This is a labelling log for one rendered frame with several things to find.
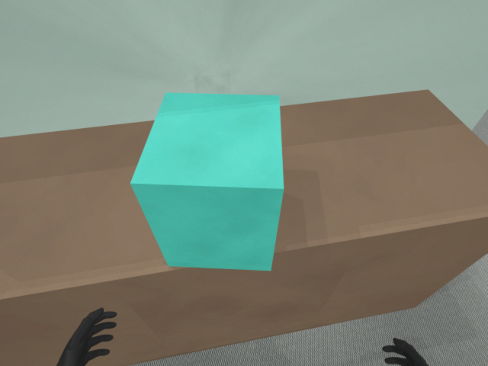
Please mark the carton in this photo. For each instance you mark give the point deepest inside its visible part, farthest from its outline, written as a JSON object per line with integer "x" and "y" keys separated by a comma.
{"x": 210, "y": 180}

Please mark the pedestal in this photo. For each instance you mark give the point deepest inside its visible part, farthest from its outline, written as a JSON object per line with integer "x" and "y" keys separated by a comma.
{"x": 385, "y": 201}

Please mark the robot left hand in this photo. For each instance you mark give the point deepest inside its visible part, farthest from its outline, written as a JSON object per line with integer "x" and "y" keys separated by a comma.
{"x": 76, "y": 352}

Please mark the robot right hand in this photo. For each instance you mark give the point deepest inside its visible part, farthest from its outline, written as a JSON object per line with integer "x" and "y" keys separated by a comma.
{"x": 401, "y": 347}

